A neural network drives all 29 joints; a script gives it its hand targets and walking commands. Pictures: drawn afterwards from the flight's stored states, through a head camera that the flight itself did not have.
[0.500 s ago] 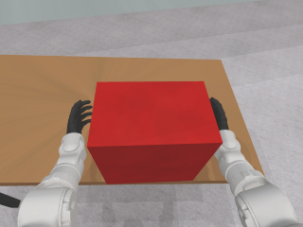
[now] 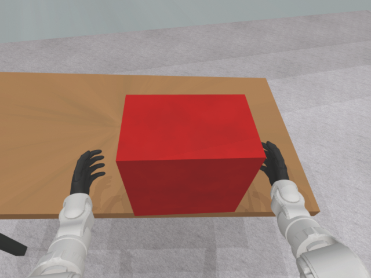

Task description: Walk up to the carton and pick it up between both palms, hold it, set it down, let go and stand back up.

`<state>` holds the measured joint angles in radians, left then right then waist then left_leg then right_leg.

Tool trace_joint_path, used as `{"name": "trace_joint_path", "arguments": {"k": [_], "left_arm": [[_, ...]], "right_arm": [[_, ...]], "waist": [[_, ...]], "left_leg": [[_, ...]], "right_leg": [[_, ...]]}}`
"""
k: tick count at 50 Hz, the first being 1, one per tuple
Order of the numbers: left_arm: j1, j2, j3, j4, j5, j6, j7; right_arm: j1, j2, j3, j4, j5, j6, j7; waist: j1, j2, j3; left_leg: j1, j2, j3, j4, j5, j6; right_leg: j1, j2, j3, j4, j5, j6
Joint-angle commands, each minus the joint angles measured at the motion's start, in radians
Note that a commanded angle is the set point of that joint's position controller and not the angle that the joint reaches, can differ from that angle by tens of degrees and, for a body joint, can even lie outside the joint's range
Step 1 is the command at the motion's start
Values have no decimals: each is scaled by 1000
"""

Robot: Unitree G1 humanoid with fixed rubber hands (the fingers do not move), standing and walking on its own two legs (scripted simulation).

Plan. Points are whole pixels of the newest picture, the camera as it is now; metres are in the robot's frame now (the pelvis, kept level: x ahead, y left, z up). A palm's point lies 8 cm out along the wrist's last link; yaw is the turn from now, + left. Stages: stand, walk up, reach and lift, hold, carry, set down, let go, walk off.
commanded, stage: set down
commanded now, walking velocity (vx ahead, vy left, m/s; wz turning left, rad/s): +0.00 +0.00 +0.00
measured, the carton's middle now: (185, 159) +0.41 +0.00 -0.01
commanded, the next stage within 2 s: none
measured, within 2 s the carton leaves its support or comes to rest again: neither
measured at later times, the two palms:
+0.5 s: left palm (73, 213) +0.27 +0.24 -0.01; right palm (291, 206) +0.28 -0.23 +0.00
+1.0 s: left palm (65, 248) +0.20 +0.24 -0.01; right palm (309, 242) +0.21 -0.24 -0.01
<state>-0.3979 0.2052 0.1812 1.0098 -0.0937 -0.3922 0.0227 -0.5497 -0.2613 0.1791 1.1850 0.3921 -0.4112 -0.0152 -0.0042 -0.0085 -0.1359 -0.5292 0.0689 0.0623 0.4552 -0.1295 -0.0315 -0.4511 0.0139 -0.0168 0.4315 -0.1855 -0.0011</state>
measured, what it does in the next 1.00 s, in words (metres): stands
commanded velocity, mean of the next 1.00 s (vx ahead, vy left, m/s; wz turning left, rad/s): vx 0.00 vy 0.00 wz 0.00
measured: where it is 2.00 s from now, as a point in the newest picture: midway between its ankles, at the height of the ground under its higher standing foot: outside the picture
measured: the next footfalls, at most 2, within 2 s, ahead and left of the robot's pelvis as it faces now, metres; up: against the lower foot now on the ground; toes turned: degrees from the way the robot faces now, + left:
none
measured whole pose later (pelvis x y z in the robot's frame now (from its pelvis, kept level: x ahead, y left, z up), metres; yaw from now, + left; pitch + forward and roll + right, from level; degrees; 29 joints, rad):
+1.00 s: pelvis +0.02 -0.01 +0.00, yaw +0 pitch -1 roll +0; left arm 0.25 0.21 0.10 0.47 -0.15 -0.30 0.00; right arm 0.19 -0.26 0.10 0.57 0.39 -0.37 0.02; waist 0.00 -0.03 -0.07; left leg -0.22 0.07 0.06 0.43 -0.18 -0.03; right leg -0.16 0.01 -0.02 0.43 -0.25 -0.01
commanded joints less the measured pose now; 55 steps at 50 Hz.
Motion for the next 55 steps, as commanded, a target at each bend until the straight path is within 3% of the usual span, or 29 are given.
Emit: {"name": "trace_joint_path", "arguments": {"k": [1, 2, 3, 4, 5, 6, 10, 12, 14, 16, 20, 24, 25, 26, 28, 31, 32, 33, 34, 36, 38, 43, 48, 49, 51, 52, 53, 54, 55], "left_arm": [[-327, 217, -162, -79, -151, -52, 0], [-182, 184, -190, -177, -153, -49, 4], [-289, 230, -160, -131, -151, -59, 13], [-163, 197, -203, -202, -155, -50, 16], [-265, 232, -169, -107, -147, -44, 15], [-143, 195, -196, -159, -138, -37, 12], [-127, 198, -177, -150, -128, -32, 11], [20, 177, -196, -266, -142, -28, 6], [-133, 207, -172, -192, -138, -21, 6], [-38, 181, -213, -304, -155, -24, 17], [83, 179, -186, -356, -154, -14, 15], [257, 168, -171, -458, -102, 16, 11], [134, 165, -202, -414, -125, 26, 6], [329, 154, -181, -493, -121, 20, 4], [195, 157, -198, -494, -126, 39, -3], [419, 129, -189, -594, -115, 40, -8], [301, 160, -188, -590, -123, 43, -12], [451, 160, -174, -613, -114, 47, -14], [501, 150, -164, -617, -86, 43, -20], [350, 181, -156, -582, -108, 62, -25], [542, 161, -143, -668, -84, 56, -33], [588, 170, -132, -685, -65, 78, -46], [571, 178, -124, -684, -86, 75, -55], [587, 186, -111, -695, -79, 77, -47], [592, 165, -129, -615, -87, 101, -63], [561, 162, -138, -696, -104, 94, -54], [543, 152, -146, -613, -77, 115, -55], [527, 186, -133, -767, -113, 95, -42], [525, 182, -137, -714, -116, 105, -42]], "right_arm": [[-260, -223, -87, -293, 32, -8, 25], [-117, -236, -101, -331, 44, -20, 28], [-206, -238, -132, -324, 23, -14, 25], [-93, -229, -97, -344, 47, -14, 31], [-192, -234, -120, -338, 17, -2, 33], [-63, -233, -110, -307, 36, 2, 33], [-47, -205, -132, -304, -1, -2, 32], [75, -216, -122, -397, 19, -20, 36], [-47, -198, -130, -367, -6, 4, 40], [19, -190, -125, -439, 14, -7, 51], [164, -189, -153, -472, -19, -6, 38], [302, -188, -134, -555, -7, -27, 49], [216, -177, -168, -527, -26, -20, 49], [378, -168, -127, -598, -1, -22, 54], [279, -163, -160, -599, -30, -18, 50], [481, -175, -144, -680, -33, -25, 56], [396, -169, -151, -692, -36, -14, 53], [533, -140, -108, -716, -19, -19, 53], [561, -147, -129, -734, -32, -30, 48], [441, -145, -140, -750, -44, -6, 45], [658, -141, -127, -798, -50, -13, 46], [702, -111, -119, -849, -59, 0, 38], [737, -85, -106, -913, -92, 9, 22], [755, -72, -107, -897, -92, 18, 27], [744, -64, -115, -873, -122, 40, 22], [714, -87, -134, -932, -113, 35, 26], [725, -68, -128, -811, -145, 64, 34], [705, -60, -127, -994, -107, 37, 33], [715, -52, -125, -980, -129, 49, 27]], "waist": [[55, -4, -361], [30, -17, -406], [51, -8, -390], [39, 7, -376], [51, -3, -360], [32, 10, -324], [55, -26, -273], [30, -29, -272], [48, -38, -237], [48, -22, -215], [32, -70, -160], [66, -17, -168], [35, -19, -179], [66, -23, -145], [37, -26, -127], [43, -42, -75], [31, -14, -108], [60, -23, -66], [40, -26, -62], [59, -51, -33], [43, -71, -2], [60, -22, 45], [46, -82, 125], [64, -45, 142], [38, -89, 167], [40, -94, 120], [21, -41, 159], [61, -60, 108], [49, -94, 153]], "left_leg": [[352, -70, -9, -3, 21, -22], [422, -67, -28, -9, 78, -23], [371, -66, -27, -7, -2, -28], [425, -66, -34, -14, 54, -27], [376, -68, -32, -20, -29, -18], [438, -63, -43, -27, 17, -24], [421, -63, -44, -55, -67, -21], [462, -54, -61, -51, -6, -19], [415, -63, -57, -56, -115, -11], [438, -66, -53, -55, -110, -4], [462, -68, -42, -63, -57, 3], [523, -78, -41, -65, 53, -11], [500, -71, -43, -65, 35, -14], [526, -77, -37, -67, 96, -8], [489, -79, -35, -69, 51, -1], [550, -78, -29, -81, 118, 4], [525, -86, -22, -65, 109, 2], [553, -85, -18, -74, 172, 5], [566, -91, -17, -67, 181, 9], [505, -91, -5, -70, 132, 20], [557, -95, -15, -88, 163, 19], [590, -102, 2, -93, 183, 15], [583, -102, 4, -100, 95, 43], [570, -103, 14, -103, 90, 35], [592, -94, 10, -107, 54, 40], [594, -89, 14, -109, 46, 45], [594, -92, 11, -115, -10, 31], [572, -87, 18, -104, 0, 41], [577, -93, 17, -108, -20, 54]], "right_leg": [[61, 38, 4, -61, -72, 18], [128, 49, -8, -61, 24, 17], [86, 42, 6, -55, -63, 18], [132, 43, 0, -52, 11, 13], [83, 34, 9, -62, -84, 15], [117, 41, 0, -64, -21, 12], [130, 35, 5, -82, -99, 18], [165, 39, -5, -70, -14, 15], [109, 25, 20, -80, -145, 12], [128, 22, 16, -89, -140, 6], [184, 30, 16, -88, -79, 11], [207, 36, 10, -116, -16, -5], [179, 39, 4, -109, -27, -3], [230, 40, 10, -114, 20, -7], [191, 37, 15, -115, -23, -10], [215, 47, 8, -137, 27, -11], [189, 38, 21, -121, 9, -6], [234, 40, 16, -122, 72, 0], [238, 34, 30, -133, 86, -4], [220, 37, 32, -129, 6, -4], [227, 31, 33, -152, 63, 1], [226, 21, 63, -177, 53, -12], [175, 6, 79, -176, 14, -1], [178, 3, 80, -179, -14, -8], [160, 0, 79, -192, -32, -6], [167, 5, 73, -178, -52, -7], [141, 3, 74, -188, -124, -15], [156, 5, 70, -182, -129, -15], [140, -5, 76, -181, -105, -5]]}}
